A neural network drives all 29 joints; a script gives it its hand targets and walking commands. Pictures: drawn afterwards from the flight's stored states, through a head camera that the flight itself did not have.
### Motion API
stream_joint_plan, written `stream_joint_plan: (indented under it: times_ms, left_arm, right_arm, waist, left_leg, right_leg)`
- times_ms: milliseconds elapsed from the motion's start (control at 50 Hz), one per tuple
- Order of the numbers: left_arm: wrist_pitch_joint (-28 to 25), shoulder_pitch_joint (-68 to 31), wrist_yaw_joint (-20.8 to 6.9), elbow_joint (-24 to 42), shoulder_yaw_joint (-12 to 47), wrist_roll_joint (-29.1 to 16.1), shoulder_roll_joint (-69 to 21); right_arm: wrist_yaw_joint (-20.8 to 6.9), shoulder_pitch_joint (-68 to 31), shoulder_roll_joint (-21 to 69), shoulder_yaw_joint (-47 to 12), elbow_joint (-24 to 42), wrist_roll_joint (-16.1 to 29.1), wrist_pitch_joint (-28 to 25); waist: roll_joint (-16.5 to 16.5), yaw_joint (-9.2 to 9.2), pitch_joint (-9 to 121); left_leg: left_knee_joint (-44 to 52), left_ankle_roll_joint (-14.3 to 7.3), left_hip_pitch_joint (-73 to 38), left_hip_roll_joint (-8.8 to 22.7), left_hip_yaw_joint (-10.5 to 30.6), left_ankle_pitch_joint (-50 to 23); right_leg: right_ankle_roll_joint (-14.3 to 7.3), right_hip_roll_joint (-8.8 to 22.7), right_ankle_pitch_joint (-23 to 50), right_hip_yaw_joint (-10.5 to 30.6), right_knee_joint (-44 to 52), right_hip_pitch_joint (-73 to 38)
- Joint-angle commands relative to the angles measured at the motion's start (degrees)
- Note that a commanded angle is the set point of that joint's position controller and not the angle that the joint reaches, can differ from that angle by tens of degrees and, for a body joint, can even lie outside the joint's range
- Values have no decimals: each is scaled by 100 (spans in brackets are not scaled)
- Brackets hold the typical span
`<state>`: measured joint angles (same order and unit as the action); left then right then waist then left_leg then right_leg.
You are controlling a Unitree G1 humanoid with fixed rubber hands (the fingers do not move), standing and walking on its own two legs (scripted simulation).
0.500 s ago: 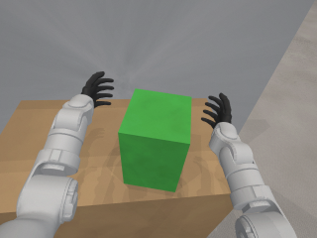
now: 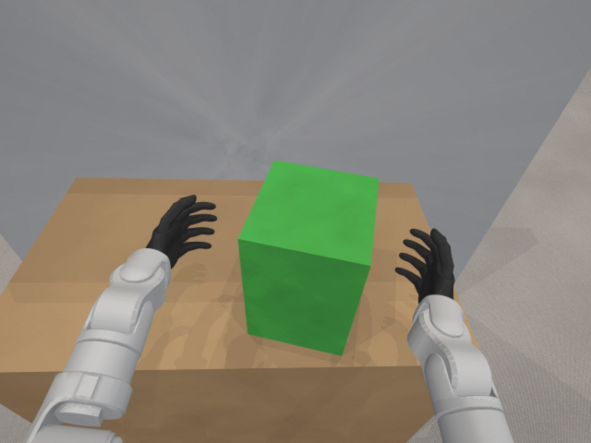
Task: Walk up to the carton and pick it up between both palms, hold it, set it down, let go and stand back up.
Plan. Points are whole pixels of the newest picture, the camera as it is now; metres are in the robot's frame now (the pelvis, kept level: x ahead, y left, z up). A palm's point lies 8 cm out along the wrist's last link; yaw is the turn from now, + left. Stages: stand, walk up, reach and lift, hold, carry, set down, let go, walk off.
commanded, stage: set down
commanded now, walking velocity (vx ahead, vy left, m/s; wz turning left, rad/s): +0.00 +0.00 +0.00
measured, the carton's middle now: (309, 261) +0.41 -0.02 +0.00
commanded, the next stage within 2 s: none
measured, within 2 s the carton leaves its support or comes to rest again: neither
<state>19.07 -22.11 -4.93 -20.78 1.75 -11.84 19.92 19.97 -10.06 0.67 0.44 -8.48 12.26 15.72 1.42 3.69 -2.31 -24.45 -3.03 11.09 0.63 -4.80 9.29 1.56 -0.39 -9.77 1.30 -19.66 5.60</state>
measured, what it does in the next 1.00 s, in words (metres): stands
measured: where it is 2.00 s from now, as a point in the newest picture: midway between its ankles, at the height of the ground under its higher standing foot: outside the picture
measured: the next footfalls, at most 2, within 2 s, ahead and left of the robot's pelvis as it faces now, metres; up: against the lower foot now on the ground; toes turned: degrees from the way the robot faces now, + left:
none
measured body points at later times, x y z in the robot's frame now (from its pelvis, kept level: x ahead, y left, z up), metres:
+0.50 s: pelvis +0.02 -0.01 +0.00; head +0.03 +0.02 +0.45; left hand +0.29 +0.20 +0.02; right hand +0.24 -0.17 +0.01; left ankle +0.05 +0.08 -0.74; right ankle +0.02 -0.14 -0.74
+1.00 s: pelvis +0.04 -0.01 +0.00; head +0.04 +0.02 +0.45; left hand +0.21 +0.22 -0.03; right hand +0.18 -0.18 -0.03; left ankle +0.05 +0.08 -0.74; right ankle +0.02 -0.14 -0.74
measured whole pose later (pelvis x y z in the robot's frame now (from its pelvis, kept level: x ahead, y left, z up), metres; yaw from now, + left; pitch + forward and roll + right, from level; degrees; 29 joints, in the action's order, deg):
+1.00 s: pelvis +0.04 -0.01 +0.00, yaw +1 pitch -6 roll -2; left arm -8.2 20.4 -8.6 -11.3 2.5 -9.0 19.9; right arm 14.8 27.4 2.2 -4.1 -16.8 6.0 -21.0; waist 1.8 -1.5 -5.9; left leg -27.3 -2.0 7.0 1.0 -4.0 14.4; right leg 0.7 -0.7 -14.0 0.6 -20.5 0.4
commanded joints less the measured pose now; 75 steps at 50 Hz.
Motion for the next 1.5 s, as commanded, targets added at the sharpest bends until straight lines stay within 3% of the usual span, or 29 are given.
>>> stream_joint_plan:
  times_ms: [0,100,120,160,180,220,240,260,280,420,440,520,540,560,640,680,740,780,800,880,920,980,1080,1100,1120,1300,1340,1440,1480]
  left_arm:
    - [-326,-714,-59,1087,-396,105,424]
    - [-660,-1356,-49,1556,-288,89,641]
    - [-762,-396,-35,1568,-356,236,418]
    - [-1003,-1469,5,1678,-276,-91,834]
    - [-1071,-970,37,1494,-151,-106,697]
    - [-1233,-732,90,1643,-139,-154,750]
    - [-1298,675,46,1766,-125,-22,466]
    - [-1366,-482,34,1808,-139,-209,798]
    - [-1411,738,3,1622,-181,-113,545]
    - [-1870,1234,-177,1920,-191,52,577]
    - [-2003,2034,-168,2013,-224,84,439]
    - [-2371,1432,-108,2265,-144,-100,832]
    - [-2459,2344,-87,2332,-141,-37,626]
    - [-2501,1803,-128,2326,-32,-167,673]
    - [-2707,2817,-223,2125,-110,-133,684]
    - [-2740,2986,-277,2108,-78,-34,720]
    - [-2789,3375,-362,2269,-81,83,700]
    - [-2839,3805,-345,2050,-301,265,588]
    - [-2880,3842,-389,2249,-210,169,706]
    - [-3043,3942,-413,1900,-341,276,623]
    - [-2945,3803,-353,1786,-207,327,574]
    - [-2947,3759,-291,1765,-103,180,597]
    - [-3047,3235,-79,1854,127,4,702]
    - [-2875,3290,0,1348,182,212,575]
    - [-2853,3238,-67,1432,189,57,693]
    - [-2362,3256,-137,1043,19,606,419]
    - [-2407,3501,-108,1100,-53,628,374]
    - [-2302,3112,-45,690,-59,749,366]
    - [-2327,3040,-54,720,-76,650,474]
  right_arm:
    - [44,-389,-153,-65,955,-60,-381]
    - [26,-850,-179,-72,1390,-168,-640]
    - [-11,257,41,-134,1074,-249,-722]
    - [-7,-870,-95,43,1620,-313,-833]
    - [-44,-378,-53,-27,1385,-323,-821]
    - [-41,-383,-124,12,1665,-398,-953]
    - [-51,1075,58,-189,1456,-365,-1074]
    - [-26,-221,-112,-111,1780,-401,-1117]
    - [-39,1184,62,-392,1326,-263,-1155]
    - [22,1459,-7,-439,1402,-406,-1879]
    - [-12,2331,175,-557,1268,-393,-2063]
    - [-60,1461,-95,-282,1646,-643,-2607]
    - [-103,2435,41,-320,1409,-616,-2722]
    - [-84,1854,-75,-203,1521,-731,-2738]
    - [-208,2991,189,-566,753,-469,-3005]
    - [-197,3122,94,-558,679,-493,-3124]
    - [-179,3452,129,-608,567,-513,-3307]
    - [-277,3606,129,-699,344,-552,-3504]
    - [-258,3658,116,-575,453,-482,-3621]
    - [-416,3506,-50,-490,107,-686,-3979]
    - [-551,3289,-325,-218,-157,-702,-3945]
    - [-673,3168,-209,-108,198,-661,-3929]
    - [-900,2913,-321,-153,41,-461,-3721]
    - [-1001,2763,-577,-222,-605,-501,-3601]
    - [-945,2774,-443,-191,-354,-493,-3532]
    - [-984,2554,-760,-82,-1178,-594,-3193]
    - [-986,2759,-694,-172,-940,-684,-3276]
    - [-1161,2295,-831,-69,-1116,-744,-3205]
    - [-1154,2258,-760,-117,-844,-702,-3165]
  waist:
    - [-363,-43,1368]
    - [-663,-54,1279]
    - [-562,-64,1081]
    - [-642,-139,1342]
    - [-595,-14,1051]
    - [-660,-142,1266]
    - [-600,-51,1049]
    - [-600,-229,1447]
    - [-561,-143,921]
    - [-643,-398,739]
    - [-650,-416,660]
    - [-686,-415,1143]
    - [-649,-338,842]
    - [-599,-303,905]
    - [-624,-393,382]
    - [-579,-253,307]
    - [-656,-321,312]
    - [-704,-602,258]
    - [-714,-450,132]
    - [-720,-577,40]
    - [-1046,-534,-232]
    - [-683,-464,-197]
    - [-657,-471,136]
    - [-872,-527,-42]
    - [-505,-369,109]
    - [-747,-421,144]
    - [-497,-467,136]
    - [-670,-432,-206]
    - [-365,-424,-75]
  left_leg:
    - [407,199,-1711,191,315,-54]
    - [440,251,-1513,224,355,302]
    - [479,203,-1770,231,364,165]
    - [408,222,-1353,220,347,710]
    - [383,226,-1223,243,383,728]
    - [411,258,-1261,245,368,647]
    - [376,292,-1637,258,420,167]
    - [325,260,-1361,205,306,186]
    - [278,240,-1548,203,340,-189]
    - [315,349,-1518,225,363,-405]
    - [283,343,-1640,226,422,-484]
    - [81,343,-1460,182,335,-504]
    - [83,387,-1599,260,508,-663]
    - [98,409,-1459,230,409,-536]
    - [119,388,-1553,270,531,-693]
    - [71,392,-1654,230,515,-883]
    - [72,472,-1745,238,502,-1158]
    - [111,441,-1720,250,534,-1236]
    - [82,468,-1701,270,500,-1306]
    - [82,494,-1639,230,526,-1166]
    - [176,548,-1453,253,517,-725]
    - [222,451,-1130,257,560,-182]
    - [356,437,-975,250,564,117]
    - [360,477,-1037,289,584,-1]
    - [370,463,-943,212,567,279]
    - [492,630,-1361,219,508,-503]
    - [416,637,-1363,134,385,-750]
    - [526,592,-1204,85,322,-325]
    - [491,484,-1135,75,325,-150]
  right_leg:
    - [-229,-163,575,-473,375,549]
    - [-275,-24,193,-387,381,809]
    - [-345,-44,220,-379,464,640]
    - [-360,10,-306,-340,455,984]
    - [-363,54,-387,-295,420,939]
    - [-334,44,-345,-339,428,1005]
    - [-373,17,235,-344,440,694]
    - [-353,51,108,-259,398,908]
    - [-309,83,634,-250,365,706]
    - [-315,14,439,-255,446,672]
    - [-330,13,506,-250,424,583]
    - [-351,51,387,-209,309,913]
    - [-370,13,514,-254,297,857]
    - [-360,30,315,-267,374,947]
    - [-414,103,532,-183,377,732]
    - [-381,83,785,-211,387,714]
    - [-381,31,867,-218,434,634]
    - [-397,23,876,-171,373,664]
    - [-434,23,836,-242,403,664]
    - [-433,82,760,-166,373,754]
    - [-479,17,33,-280,417,926]
    - [-477,15,-156,-326,380,863]
    - [-455,-32,-224,-315,257,660]
    - [-538,-32,-331,-300,247,908]
    - [-475,2,-264,-246,386,686]
    - [-475,-82,184,-248,563,583]
    - [-428,-63,448,-243,656,430]
    - [-399,-25,200,-225,658,503]
    - [-394,-3,-18,-166,691,492]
